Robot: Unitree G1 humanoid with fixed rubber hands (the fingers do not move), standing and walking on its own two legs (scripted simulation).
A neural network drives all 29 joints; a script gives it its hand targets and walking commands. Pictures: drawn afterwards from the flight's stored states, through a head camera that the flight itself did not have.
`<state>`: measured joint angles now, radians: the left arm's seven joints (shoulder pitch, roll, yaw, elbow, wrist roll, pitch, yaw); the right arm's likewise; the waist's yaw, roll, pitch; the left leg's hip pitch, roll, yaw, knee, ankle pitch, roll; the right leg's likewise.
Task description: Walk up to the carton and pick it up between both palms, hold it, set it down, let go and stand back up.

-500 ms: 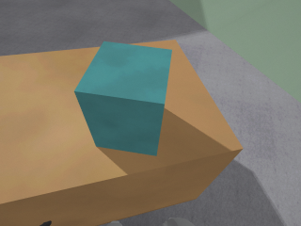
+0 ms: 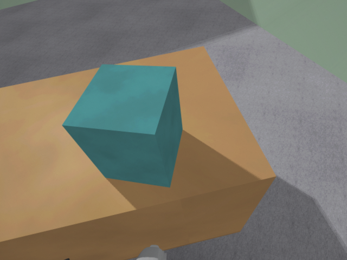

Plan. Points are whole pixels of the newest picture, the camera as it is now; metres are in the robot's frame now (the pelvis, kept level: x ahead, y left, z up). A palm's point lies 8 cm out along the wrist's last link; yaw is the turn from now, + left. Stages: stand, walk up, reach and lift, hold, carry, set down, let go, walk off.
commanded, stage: walk up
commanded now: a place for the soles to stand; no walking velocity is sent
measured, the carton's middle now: (137, 127) +0.46 +0.13 +0.03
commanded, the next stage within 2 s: none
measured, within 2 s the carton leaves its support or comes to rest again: neither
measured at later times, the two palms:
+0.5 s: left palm out of the picture +0.07 +0.36 -0.11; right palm out of the picture +0.06 -0.30 -0.12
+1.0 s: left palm out of the picture +0.08 +0.38 -0.12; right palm out of the picture +0.08 -0.27 -0.10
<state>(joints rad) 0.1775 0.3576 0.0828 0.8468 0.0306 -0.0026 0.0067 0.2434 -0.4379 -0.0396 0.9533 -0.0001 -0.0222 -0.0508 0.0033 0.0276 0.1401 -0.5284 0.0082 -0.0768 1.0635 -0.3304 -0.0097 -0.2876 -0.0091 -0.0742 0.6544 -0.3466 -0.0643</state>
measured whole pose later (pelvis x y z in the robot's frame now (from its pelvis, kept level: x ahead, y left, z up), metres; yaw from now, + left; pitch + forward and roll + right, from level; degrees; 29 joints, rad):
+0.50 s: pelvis -0.02 +0.02 -0.02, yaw +2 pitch -4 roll +0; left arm 0.16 0.43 0.08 0.85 0.03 0.01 0.00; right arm 0.22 -0.42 -0.04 0.90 0.00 -0.02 -0.03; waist 0.00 0.00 0.15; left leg -0.40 -0.01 -0.09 0.77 -0.31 -0.01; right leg -0.31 0.00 -0.09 0.77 -0.38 -0.05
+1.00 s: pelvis +0.00 +0.05 -0.01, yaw +5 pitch -4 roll +0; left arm 0.14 0.43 0.07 0.85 0.03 0.03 -0.01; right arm 0.25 -0.41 -0.03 0.90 0.00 -0.04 -0.03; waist 0.00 -0.04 0.16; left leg -0.34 -0.03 -0.10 0.73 -0.32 -0.01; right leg -0.35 -0.02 -0.08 0.92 -0.58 -0.05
